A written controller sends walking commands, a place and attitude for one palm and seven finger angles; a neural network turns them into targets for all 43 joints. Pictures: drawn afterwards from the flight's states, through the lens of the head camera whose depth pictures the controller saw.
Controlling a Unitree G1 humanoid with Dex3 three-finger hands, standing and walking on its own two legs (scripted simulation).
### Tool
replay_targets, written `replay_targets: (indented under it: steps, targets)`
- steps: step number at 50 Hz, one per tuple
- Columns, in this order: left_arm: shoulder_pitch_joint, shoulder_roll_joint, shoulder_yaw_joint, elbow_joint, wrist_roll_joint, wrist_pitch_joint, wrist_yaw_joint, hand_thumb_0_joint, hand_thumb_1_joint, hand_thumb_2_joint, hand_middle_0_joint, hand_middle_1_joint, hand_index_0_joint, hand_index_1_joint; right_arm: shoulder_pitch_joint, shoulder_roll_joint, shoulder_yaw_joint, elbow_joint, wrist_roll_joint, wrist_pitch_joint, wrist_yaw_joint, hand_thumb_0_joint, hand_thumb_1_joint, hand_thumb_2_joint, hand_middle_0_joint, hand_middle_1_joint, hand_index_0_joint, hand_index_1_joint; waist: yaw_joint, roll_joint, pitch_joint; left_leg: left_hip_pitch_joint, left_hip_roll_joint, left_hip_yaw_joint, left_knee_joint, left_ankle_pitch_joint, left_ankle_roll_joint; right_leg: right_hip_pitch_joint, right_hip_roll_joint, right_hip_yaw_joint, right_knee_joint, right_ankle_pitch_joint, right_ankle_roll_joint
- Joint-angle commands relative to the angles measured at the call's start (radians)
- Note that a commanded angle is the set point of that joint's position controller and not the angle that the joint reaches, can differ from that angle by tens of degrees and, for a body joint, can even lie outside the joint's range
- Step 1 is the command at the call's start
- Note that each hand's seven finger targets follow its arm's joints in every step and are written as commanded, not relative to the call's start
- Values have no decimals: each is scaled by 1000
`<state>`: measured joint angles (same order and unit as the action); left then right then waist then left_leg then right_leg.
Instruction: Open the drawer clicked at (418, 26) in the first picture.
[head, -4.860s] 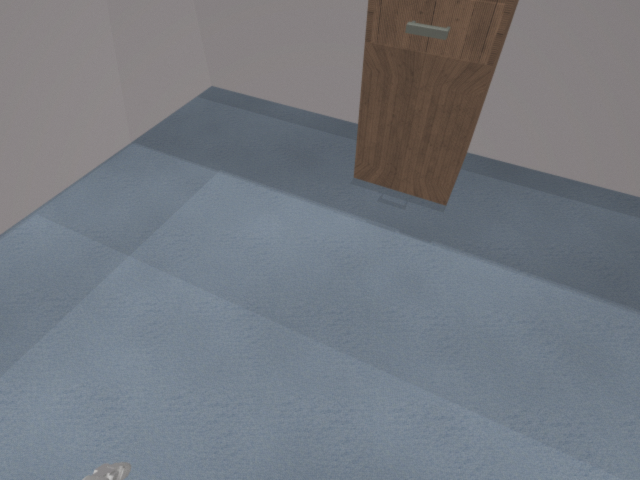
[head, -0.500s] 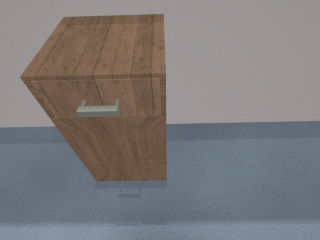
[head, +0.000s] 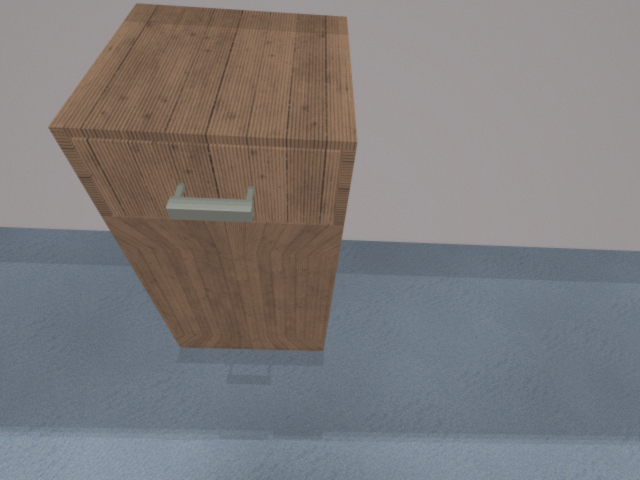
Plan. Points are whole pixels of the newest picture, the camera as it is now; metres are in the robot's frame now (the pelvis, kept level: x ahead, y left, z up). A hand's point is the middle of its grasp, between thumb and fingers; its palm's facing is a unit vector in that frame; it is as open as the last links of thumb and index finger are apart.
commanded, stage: come to a stop and stand still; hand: left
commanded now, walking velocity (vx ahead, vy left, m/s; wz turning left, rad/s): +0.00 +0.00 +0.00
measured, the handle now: (213, 199) +0.53 +0.22 -0.02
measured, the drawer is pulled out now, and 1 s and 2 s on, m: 0.00 0.00 0.00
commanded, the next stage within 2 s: look again from close up in 1.40 s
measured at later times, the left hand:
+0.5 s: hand out of the picture -0.03 +0.09 -0.18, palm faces +0.05 -0.98 -0.19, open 7.3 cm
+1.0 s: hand out of the picture -0.01 +0.10 -0.18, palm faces +0.08 -0.98 -0.17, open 7.4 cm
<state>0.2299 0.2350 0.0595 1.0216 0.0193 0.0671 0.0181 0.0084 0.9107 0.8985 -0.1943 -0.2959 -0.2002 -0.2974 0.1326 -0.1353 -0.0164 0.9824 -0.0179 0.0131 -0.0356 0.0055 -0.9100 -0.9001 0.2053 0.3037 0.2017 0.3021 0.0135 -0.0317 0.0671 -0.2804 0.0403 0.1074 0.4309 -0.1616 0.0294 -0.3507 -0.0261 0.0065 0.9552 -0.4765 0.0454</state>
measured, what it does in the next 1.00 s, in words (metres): steps on the spot: right foot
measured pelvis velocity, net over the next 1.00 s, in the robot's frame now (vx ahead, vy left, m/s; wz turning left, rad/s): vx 0.01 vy -0.06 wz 0.02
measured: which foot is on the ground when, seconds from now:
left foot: down 0.00-1.00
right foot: up 0.00-0.14, down 0.16-1.00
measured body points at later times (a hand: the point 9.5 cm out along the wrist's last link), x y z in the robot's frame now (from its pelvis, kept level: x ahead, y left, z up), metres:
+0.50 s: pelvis -0.03 -0.08 +0.00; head -0.02 -0.09 +0.45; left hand -0.03 +0.14 -0.16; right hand -0.08 -0.29 -0.17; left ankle +0.01 +0.10 -0.74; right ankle -0.06 -0.15 -0.74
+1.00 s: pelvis +0.01 -0.06 +0.00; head +0.02 -0.06 +0.45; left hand -0.02 +0.15 -0.16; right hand +0.01 -0.28 -0.17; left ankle +0.01 +0.10 -0.74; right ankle -0.06 -0.15 -0.74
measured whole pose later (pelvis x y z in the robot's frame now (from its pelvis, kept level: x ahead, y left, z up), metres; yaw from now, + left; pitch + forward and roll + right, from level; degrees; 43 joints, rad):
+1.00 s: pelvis +0.01 -0.06 +0.00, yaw +1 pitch -1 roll +1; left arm 0.31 0.12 0.01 1.13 0.01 0.00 0.04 0.01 0.91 0.90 -0.20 -0.30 -0.20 -0.30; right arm 0.26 -0.14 0.00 1.15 -0.01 0.01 -0.05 0.02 -0.93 -0.90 0.20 0.30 0.20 0.30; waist 0.01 0.00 0.03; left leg -0.19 0.07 0.01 0.43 -0.22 -0.06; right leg -0.08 0.01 -0.07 0.42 -0.33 -0.03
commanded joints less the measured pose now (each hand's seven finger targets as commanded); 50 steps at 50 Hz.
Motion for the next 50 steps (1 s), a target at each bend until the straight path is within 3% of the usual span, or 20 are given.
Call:
replay_targets:
  steps: [1,3,5,6,7,8,9,10,12,13,15,16,17,18,20,27,36,41,44,50]
  targets:
    - [10,14,-2,-52,-3,-21,-3,0,900,900,-200,-300,-200,-300,114,-218,-64,4,-6,-2,-6,0,-900,-900,200,300,200,300,-56,206,-126,189,261,-245,-154,190,136,-6,-17,-23,-181,-26,-11]
    - [42,4,-6,-33,-6,-29,-1,0,900,900,-200,-300,-200,-300,104,-214,-65,12,-7,-1,2,0,-900,-900,200,300,200,300,-41,205,-122,143,235,-243,-161,96,117,66,-3,-45,-313,23,-24]
    - [125,5,-8,6,-5,-36,2,0,900,900,-200,-300,-200,-300,81,-210,-65,17,0,2,8,0,-900,-900,200,300,200,300,-3,175,-118,46,191,-196,-140,-54,66,205,0,-80,-515,198,-31]
    - [144,26,-7,15,0,-43,6,0,900,900,-200,-300,-200,-300,90,-177,-62,21,5,3,12,0,-900,-900,200,300,200,300,0,104,-92,-15,137,-152,-96,-130,22,255,-30,-41,-620,230,-42]
    - [115,72,-8,12,4,-55,12,0,900,900,-200,-300,-200,-300,102,-127,-51,23,13,4,19,0,-900,-900,200,300,200,300,-17,-15,-69,-66,69,-101,-9,-177,-27,230,-146,113,-693,167,-85]
    - [65,111,-8,-1,0,-60,12,0,900,900,-200,-300,-200,-300,94,-87,-34,16,12,5,26,0,-900,-900,200,300,200,300,-31,-88,-42,-27,27,-59,31,-186,-51,109,-240,179,-756,71,-127]
    - [34,123,-3,-8,0,-67,14,0,900,900,-200,-300,-200,-300,73,-89,-29,15,1,14,25,0,-900,-900,200,300,200,300,-16,-234,-4,-24,25,-64,79,-186,-47,31,-236,215,-804,30,-143]
    - [13,94,-10,-4,-1,-68,16,0,900,900,-200,-300,-200,-300,70,-104,-29,27,-2,16,23,0,-900,-900,200,300,200,300,-16,-243,41,-14,33,-83,119,-171,-40,-8,-224,198,-809,49,-149]
    - [-1,51,-23,8,-8,-73,17,0,900,900,-200,-300,-200,-300,152,-92,-20,79,0,8,19,0,-900,-900,200,300,200,300,-49,-142,34,34,40,-87,92,-69,-38,26,-178,126,-743,185,-141]
    - [4,44,-26,13,-12,-76,16,0,900,900,-200,-300,-200,-300,189,-83,-15,103,2,2,17,0,-900,-900,200,300,200,300,-54,-96,23,67,39,-91,49,-6,-38,39,-155,90,-708,213,-128]
    - [42,22,-29,33,-19,-78,16,0,900,900,-200,-300,-200,-300,209,-91,-7,126,1,-7,10,0,-900,-900,200,300,200,300,-38,-20,21,97,55,-109,-15,64,-40,59,-110,58,-672,224,-101]
    - [58,16,-31,42,-19,-76,17,0,900,900,-200,-300,-200,-300,204,-97,-4,131,2,-6,6,0,-900,-900,200,300,200,300,-31,-13,49,92,62,-114,-28,51,-41,50,-96,61,-685,189,-93]
    - [61,16,-30,43,-16,-74,18,0,900,900,-200,-300,-200,-300,217,-96,-3,135,2,-2,4,0,-900,-900,200,300,200,300,-30,-51,69,82,66,-113,-23,15,-43,41,-91,67,-711,130,-92]
    - [70,16,-29,54,-18,-71,16,0,900,900,-200,-300,-200,-300,209,-92,-2,145,1,-2,3,0,-900,-900,200,300,200,300,-22,-2,76,83,58,-104,-20,22,-46,35,-96,72,-717,123,-89]
    - [73,25,-25,61,-19,-70,16,0,900,900,-200,-300,-200,-300,219,-85,0,151,0,0,3,0,-900,-900,200,300,200,300,-24,25,68,79,55,-99,-19,16,-51,58,-96,77,-720,117,-90]
    - [99,2,-26,76,-18,-74,18,0,900,900,-200,-300,-200,-300,250,-69,-1,162,2,-3,-4,0,-900,-900,200,300,200,300,-26,6,35,86,58,-98,-12,31,-51,98,-91,67,-717,167,-93]
    - [151,-29,-28,99,-17,-82,23,0,900,900,-200,-300,-200,-300,241,-61,1,164,7,-18,-14,0,-900,-900,200,300,200,300,-18,36,-10,114,69,-105,-24,139,-46,174,-78,16,-644,426,-83]
    - [164,-31,-30,100,-14,-83,25,0,900,900,-200,-300,-200,-300,219,-65,-1,154,8,-19,-15,0,-900,-900,200,300,200,300,-14,15,0,125,70,-105,-20,162,-41,175,-79,6,-630,483,-75]
    - [159,-31,-32,98,-13,-81,25,0,900,900,-200,-300,-200,-300,207,-68,0,155,8,-17,-13,0,-900,-900,200,300,200,300,-15,22,27,125,70,-109,-27,153,-39,154,-78,5,-636,441,-75]
    - [159,-13,-31,93,-12,-82,25,0,900,900,-200,-300,-200,-300,194,-88,3,145,7,-24,-14,0,-900,-900,200,300,200,300,-10,31,-19,150,71,-112,-18,243,-32,207,-83,-6,-611,540,-71]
